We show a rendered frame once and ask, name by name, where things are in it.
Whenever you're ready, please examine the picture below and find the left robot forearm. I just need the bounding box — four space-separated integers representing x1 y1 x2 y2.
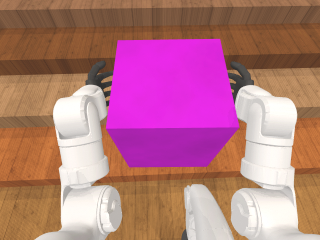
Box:
53 84 110 225

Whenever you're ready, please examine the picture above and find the right robot thigh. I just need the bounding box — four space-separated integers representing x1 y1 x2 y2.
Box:
184 184 234 240

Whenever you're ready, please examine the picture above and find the right robot forearm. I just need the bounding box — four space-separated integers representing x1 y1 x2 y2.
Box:
235 85 298 223

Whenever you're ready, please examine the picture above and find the robot right shin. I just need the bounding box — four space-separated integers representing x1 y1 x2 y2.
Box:
185 209 196 240

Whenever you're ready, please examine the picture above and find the robot right hand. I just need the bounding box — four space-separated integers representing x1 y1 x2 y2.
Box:
227 61 254 105

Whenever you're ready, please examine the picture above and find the left robot upper arm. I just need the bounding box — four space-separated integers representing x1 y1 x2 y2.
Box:
35 185 123 240

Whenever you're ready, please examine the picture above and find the right robot upper arm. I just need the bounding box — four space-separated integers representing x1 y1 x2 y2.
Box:
231 188 320 240

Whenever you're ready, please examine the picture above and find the carton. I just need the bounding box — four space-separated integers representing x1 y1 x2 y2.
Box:
106 39 240 168

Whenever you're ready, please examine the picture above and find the robot left hand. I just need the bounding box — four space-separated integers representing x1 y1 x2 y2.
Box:
85 60 114 107

